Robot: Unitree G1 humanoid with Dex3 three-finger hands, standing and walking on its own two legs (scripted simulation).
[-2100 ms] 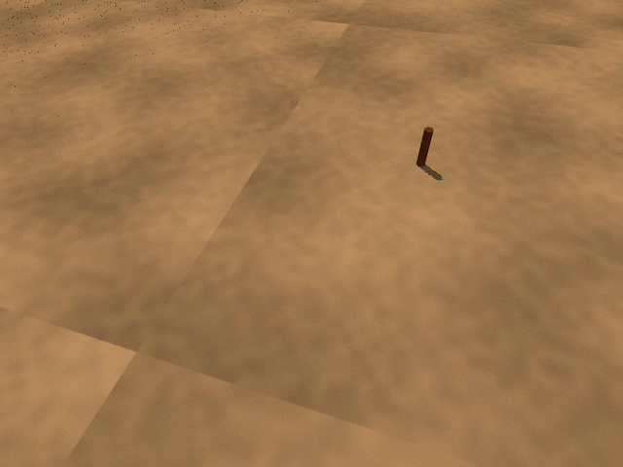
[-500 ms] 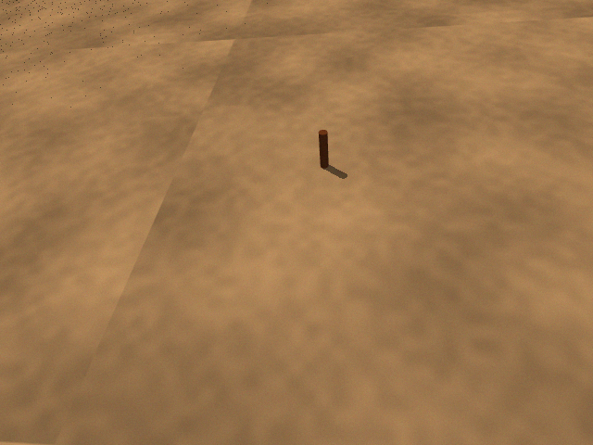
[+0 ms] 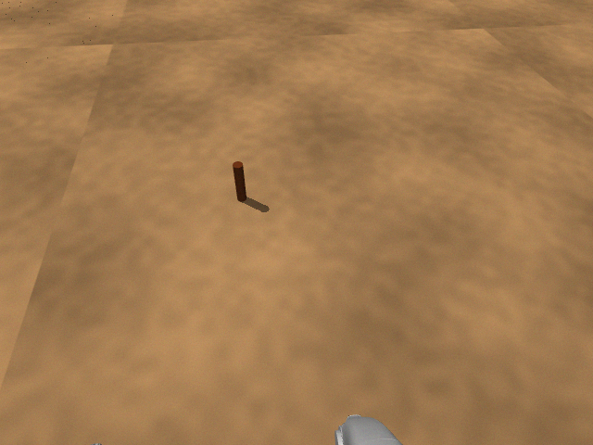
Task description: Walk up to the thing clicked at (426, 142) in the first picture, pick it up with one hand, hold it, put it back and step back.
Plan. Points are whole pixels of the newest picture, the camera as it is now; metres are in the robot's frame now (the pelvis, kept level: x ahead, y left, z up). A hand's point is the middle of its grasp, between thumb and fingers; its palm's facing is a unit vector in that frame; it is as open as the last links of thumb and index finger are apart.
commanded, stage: walk up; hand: left
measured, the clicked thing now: (239, 182) +1.26 +0.18 -0.67
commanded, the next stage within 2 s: none
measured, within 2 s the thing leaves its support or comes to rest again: neither
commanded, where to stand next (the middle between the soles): +0.95 -0.05 m, yaw -2 degrees
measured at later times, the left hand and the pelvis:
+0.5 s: hand (162, 345) +0.31 +0.23 -0.13, palm faces -0.08 -0.93 -0.37, open 7.4 cm; pelvis +0.24 -0.04 +0.00, yaw -4 degrees
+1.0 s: hand (171, 234) +0.55 +0.25 -0.14, palm faces -0.16 -0.93 -0.34, open 7.4 cm; pelvis +0.45 -0.02 +0.00, yaw -5 degrees
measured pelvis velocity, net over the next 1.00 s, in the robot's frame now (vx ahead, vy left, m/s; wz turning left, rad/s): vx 0.45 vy -0.02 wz -0.09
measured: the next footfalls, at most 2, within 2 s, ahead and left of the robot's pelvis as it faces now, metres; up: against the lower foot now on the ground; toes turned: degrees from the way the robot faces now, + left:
right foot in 0.20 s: +0.26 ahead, -0.16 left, +0.00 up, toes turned -5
left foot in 0.62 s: +0.48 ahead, +0.09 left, +0.00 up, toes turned +2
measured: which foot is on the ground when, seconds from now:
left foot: down 0.00-0.22, up 0.24-0.60, down 0.62-1.00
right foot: up 0.00-0.18, down 0.20-0.64, up 0.66-1.00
